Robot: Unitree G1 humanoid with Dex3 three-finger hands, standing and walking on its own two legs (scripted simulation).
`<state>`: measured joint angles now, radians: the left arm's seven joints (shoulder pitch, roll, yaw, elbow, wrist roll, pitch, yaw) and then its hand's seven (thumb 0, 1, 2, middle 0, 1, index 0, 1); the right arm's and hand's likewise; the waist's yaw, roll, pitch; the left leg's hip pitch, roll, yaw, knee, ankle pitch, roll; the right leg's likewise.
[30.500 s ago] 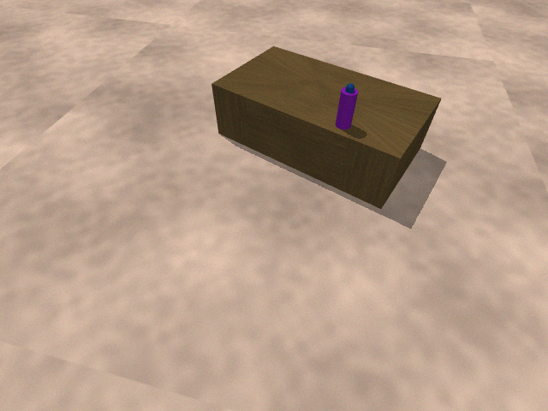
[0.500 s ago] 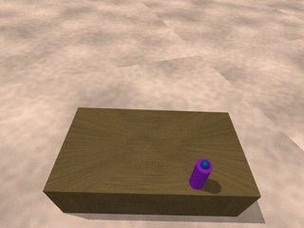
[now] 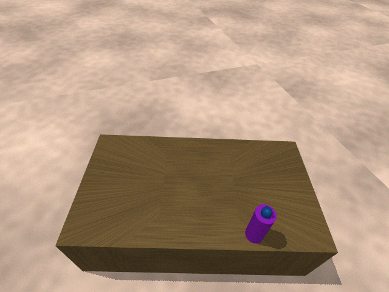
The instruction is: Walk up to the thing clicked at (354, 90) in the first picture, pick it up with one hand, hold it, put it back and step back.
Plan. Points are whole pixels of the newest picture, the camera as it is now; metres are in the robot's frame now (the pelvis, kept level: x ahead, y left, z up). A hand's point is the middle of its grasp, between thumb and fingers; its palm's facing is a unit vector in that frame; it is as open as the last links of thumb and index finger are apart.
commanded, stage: home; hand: right
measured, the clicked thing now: (260, 222) +0.43 -0.24 -0.35
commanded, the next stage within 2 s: stand in 0.20 s
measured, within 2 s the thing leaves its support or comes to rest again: neither
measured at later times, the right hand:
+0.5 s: hand out of the picture +0.10 -0.25 -0.15, palm faces -0.02 +0.93 -0.37, open 15.4 cm
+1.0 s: hand out of the picture +0.09 -0.25 -0.15, palm faces -0.03 +0.93 -0.36, open 7.5 cm
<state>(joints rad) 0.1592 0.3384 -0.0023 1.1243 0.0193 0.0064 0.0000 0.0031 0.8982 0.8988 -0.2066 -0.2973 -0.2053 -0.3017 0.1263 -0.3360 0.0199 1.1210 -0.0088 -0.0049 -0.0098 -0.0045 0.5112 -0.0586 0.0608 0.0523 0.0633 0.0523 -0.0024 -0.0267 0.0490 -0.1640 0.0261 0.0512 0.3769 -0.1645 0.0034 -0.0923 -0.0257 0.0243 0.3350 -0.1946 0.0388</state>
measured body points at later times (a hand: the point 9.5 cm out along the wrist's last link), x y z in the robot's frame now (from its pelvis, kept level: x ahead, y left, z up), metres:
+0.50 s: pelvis +0.01 +0.01 +0.00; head +0.02 +0.02 +0.45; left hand +0.09 +0.30 -0.14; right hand +0.10 -0.30 -0.12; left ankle +0.03 +0.11 -0.75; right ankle +0.00 -0.15 -0.75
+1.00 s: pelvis +0.01 +0.00 +0.00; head +0.01 +0.01 +0.45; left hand +0.07 +0.30 -0.14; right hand +0.09 -0.30 -0.12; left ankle +0.03 +0.11 -0.75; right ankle +0.00 -0.15 -0.75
